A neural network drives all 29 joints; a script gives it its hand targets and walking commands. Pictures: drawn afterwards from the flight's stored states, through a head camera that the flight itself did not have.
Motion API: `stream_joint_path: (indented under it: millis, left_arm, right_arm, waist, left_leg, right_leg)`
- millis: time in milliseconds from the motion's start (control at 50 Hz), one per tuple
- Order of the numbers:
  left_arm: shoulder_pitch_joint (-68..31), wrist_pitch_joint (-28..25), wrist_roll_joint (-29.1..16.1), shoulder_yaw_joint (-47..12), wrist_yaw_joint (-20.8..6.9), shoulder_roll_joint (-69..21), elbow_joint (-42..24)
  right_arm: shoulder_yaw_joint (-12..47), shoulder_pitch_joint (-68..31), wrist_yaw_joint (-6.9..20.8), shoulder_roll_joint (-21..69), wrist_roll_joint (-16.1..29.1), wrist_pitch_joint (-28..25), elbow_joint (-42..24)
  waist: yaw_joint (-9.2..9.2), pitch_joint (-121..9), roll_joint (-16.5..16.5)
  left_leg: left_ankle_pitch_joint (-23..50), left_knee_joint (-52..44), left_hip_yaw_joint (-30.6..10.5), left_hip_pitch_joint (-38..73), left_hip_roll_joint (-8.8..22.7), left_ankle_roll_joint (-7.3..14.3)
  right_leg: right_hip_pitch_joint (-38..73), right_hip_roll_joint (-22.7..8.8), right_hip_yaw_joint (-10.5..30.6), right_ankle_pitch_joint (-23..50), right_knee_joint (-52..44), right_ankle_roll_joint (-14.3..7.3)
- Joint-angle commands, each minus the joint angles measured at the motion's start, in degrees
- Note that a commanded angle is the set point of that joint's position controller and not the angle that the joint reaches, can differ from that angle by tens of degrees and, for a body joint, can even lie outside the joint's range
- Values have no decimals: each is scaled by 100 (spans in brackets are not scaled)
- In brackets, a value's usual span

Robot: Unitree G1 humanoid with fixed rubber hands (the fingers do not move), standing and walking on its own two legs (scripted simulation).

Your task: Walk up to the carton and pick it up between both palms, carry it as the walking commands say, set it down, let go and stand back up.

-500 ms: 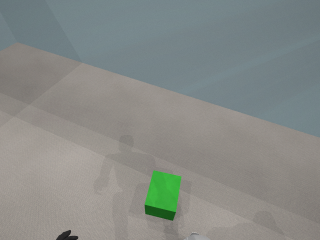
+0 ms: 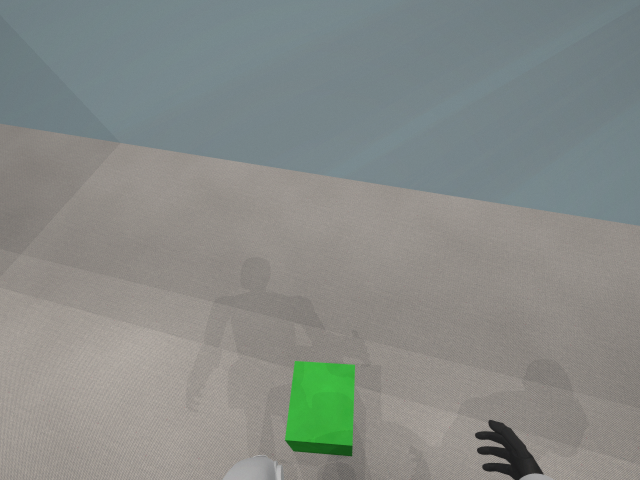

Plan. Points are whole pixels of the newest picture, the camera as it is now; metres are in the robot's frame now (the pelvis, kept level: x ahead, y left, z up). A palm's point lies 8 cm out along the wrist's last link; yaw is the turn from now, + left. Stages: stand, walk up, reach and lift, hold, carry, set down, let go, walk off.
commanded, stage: walk up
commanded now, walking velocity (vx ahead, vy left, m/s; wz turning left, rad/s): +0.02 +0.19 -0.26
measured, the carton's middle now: (323, 408) +0.37 +0.04 -0.68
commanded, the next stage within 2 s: stand in 1.98 s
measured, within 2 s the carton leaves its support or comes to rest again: neither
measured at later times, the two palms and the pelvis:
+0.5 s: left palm out of the picture +0.04 +0.34 -0.15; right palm out of the picture +0.04 -0.17 -0.09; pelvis +0.00 +0.09 +0.01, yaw -5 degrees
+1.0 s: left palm out of the picture +0.03 +0.27 -0.12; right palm out of the picture -0.01 -0.23 -0.13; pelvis -0.03 +0.03 +0.01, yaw -9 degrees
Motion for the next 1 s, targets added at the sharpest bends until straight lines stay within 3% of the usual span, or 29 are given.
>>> stream_joint_path:
  millis: [0,60,100,120,140,160,200,220,240,280,320,360,380,420,440,500,540,580,600,680,700,720,740,760,820,840,860,920,980]
  left_arm:
    - [731,-15,138,412,80,1209,-82]
    - [60,28,113,379,-12,1030,-251]
    - [-235,79,37,331,-54,951,-348]
    - [-211,86,87,230,-90,546,-454]
    - [51,186,133,127,-106,247,-503]
    - [121,296,108,248,-90,369,-380]
    - [131,374,86,281,-177,476,-280]
    - [155,424,135,265,-223,535,-198]
    - [97,476,130,251,-228,429,-142]
    - [222,463,122,249,-237,425,-47]
    - [108,522,63,202,-246,334,37]
    - [236,479,81,200,-227,293,198]
    - [156,528,50,237,-265,300,175]
    - [-12,447,79,146,-190,124,262]
    - [42,454,74,195,-168,249,281]
    - [-351,463,77,127,-136,201,250]
    - [-406,409,94,116,-127,241,229]
    - [-350,369,114,154,-157,393,240]
    - [-430,350,75,95,-150,249,161]
    - [129,151,90,-18,-111,-59,645]
    - [240,107,142,-25,-83,33,737]
    - [104,74,101,49,-68,578,664]
    - [62,74,143,99,-75,748,550]
    - [-235,105,165,106,-62,834,399]
    - [-650,33,79,-66,-57,378,289]
    - [-478,-34,11,-94,-53,288,310]
    - [-233,-71,-18,-50,-48,303,399]
    - [282,-86,-25,9,-6,422,516]
    - [341,-35,66,120,22,653,622]
  right_arm:
    - [-243,-318,97,-195,-41,-95,-545]
    - [-226,448,83,-88,-1,-208,-353]
    - [-294,1173,-53,-321,8,-343,-112]
    - [-413,1579,-106,-725,-63,-369,-17]
    - [-535,1520,-119,-1216,-152,-443,-119]
    - [-524,1201,-104,-1128,-173,-413,-226]
    - [-486,582,-89,-824,-99,-353,-427]
    - [-376,522,-129,-667,-75,-386,-479]
    - [-403,662,-129,-594,-75,-442,-439]
    - [-344,1014,-139,-463,-47,-501,-354]
    - [-377,1423,-143,-483,-43,-552,-164]
    - [-342,1509,-147,-420,-16,-579,-77]
    - [-409,1767,-178,-558,10,-560,-2]
    - [-357,1466,-148,-306,-27,-540,8]
    - [-322,1571,-154,-374,-21,-560,47]
    - [-364,1416,-159,-327,-80,-542,-69]
    - [-449,1519,-200,-479,-109,-471,69]
    - [-517,1466,-222,-610,-127,-450,-88]
    - [-528,1550,-244,-508,-147,-439,-29]
    - [-502,1144,-175,-292,-99,-292,89]
    - [-475,1352,-134,17,-72,-284,99]
    - [-394,1352,-114,33,-50,-292,18]
    - [-369,1035,-111,-5,2,-193,-32]
    - [-434,949,-41,-119,-26,-93,-83]
    - [-378,1531,-8,-29,-55,-107,316]
    - [-372,1490,-4,-26,-35,-147,356]
    - [-396,1456,-21,43,-10,-177,273]
    - [-437,1319,-88,50,60,-209,202]
    - [-468,1169,-140,-76,54,-202,140]
  waist:
    - [656,-898,-1310]
    - [239,-1121,-1630]
    - [-195,-1365,-848]
    - [-404,-1451,241]
    - [-310,-1369,1573]
    - [-140,-1157,908]
    - [51,-616,834]
    - [165,-308,589]
    - [122,-402,978]
    - [72,-460,858]
    - [31,-655,1176]
    - [8,-912,1032]
    - [-14,-897,1267]
    - [-7,-917,1253]
    - [-9,-896,1300]
    - [-115,-551,913]
    - [-156,-619,850]
    - [-179,-701,1110]
    - [-180,-629,878]
    - [279,-814,433]
    - [321,-666,-415]
    - [283,-468,-1420]
    - [346,-175,-1582]
    - [149,348,-1539]
    - [-108,-120,-1030]
    - [-20,-365,-635]
    - [72,-653,-1021]
    - [317,-940,-684]
    - [425,-954,-1052]
  left_leg:
    - [-227,-1833,-578,48,-122,80]
    - [-1,-3159,-273,1553,-320,138]
    - [1191,-4445,-141,2914,-80,186]
    - [950,-4999,-1265,3377,998,413]
    - [1673,-5099,-2625,3678,2678,916]
    - [1419,-5167,-2441,2731,2837,1161]
    - [-412,-5547,-1565,1912,2142,994]
    - [-366,-5555,-1225,1757,1878,869]
    - [-13,-5526,-945,1918,1770,688]
    - [1261,-5186,-718,2478,1526,521]
    - [2214,-5094,-647,2757,1354,-76]
    - [2232,-4958,-473,2985,1141,5]
    - [3293,-4664,-697,3093,1415,-73]
    - [2416,-4836,-155,2692,1073,485]
    - [1881,-4948,-433,2436,1114,383]
    - [573,-5201,-614,2161,1355,964]
    - [-150,-5196,-682,2208,1425,1075]
    - [-195,-5127,-712,2255,1711,1369]
    - [-128,-5105,-802,2236,1802,1423]
    - [-46,-4476,-274,1870,1140,1134]
    - [42,-3871,108,1810,694,882]
    - [-377,-3370,203,1290,129,611]
    - [-849,-2990,-75,1071,-64,591]
    - [-726,-2391,-305,1146,-136,567]
    - [93,-2107,-422,1740,-116,556]
    - [167,-2249,-398,1637,-122,544]
    - [64,-2433,-321,1567,-146,514]
    - [-579,-2882,-328,1191,-296,426]
    - [-972,-2686,-461,986,-301,419]
  right_leg:
    - [1740,-1443,1924,3973,-830,-751]
    - [891,-1122,1668,3741,-606,-534]
    - [-73,-476,1356,1774,-221,-221]
    - [-759,70,831,149,632,80]
    - [-1826,510,292,-1955,2084,244]
    - [-1509,245,637,-2228,3133,310]
    - [-1170,148,648,-1398,3591,276]
    - [-1282,173,469,-861,3795,291]
    - [-1209,193,384,-652,3814,323]
    - [-1395,229,319,-307,3785,409]
    - [-1201,268,250,-271,3449,406]
    - [-1104,344,143,-100,3304,466]
    - [-1122,345,218,-467,3247,478]
    - [-682,275,24,-174,2642,400]
    - [-553,301,120,-224,2765,373]
    - [-637,245,18,-646,2305,402]
    - [-597,214,-121,-933,1690,394]
    - [-769,167,-161,-964,1946,393]
    - [-848,86,-66,-1015,1745,358]
    - [597,136,-351,238,-572,237]
    - [681,-188,249,229,-1140,177]
    - [465,-939,1619,208,-1727,-79]
    - [-343,-1279,2528,-1043,-2468,-361]
    - [-1066,-1265,2630,-2262,-3015,-361]
    - [-728,-719,1597,-820,-2451,-258]
    - [-175,-627,1456,-42,-2240,-189]
    - [391,-669,1395,610,-2116,-237]
    - [1699,-920,1670,2570,-1521,-355]
    - [1832,-1212,1893,2297,-1519,-570]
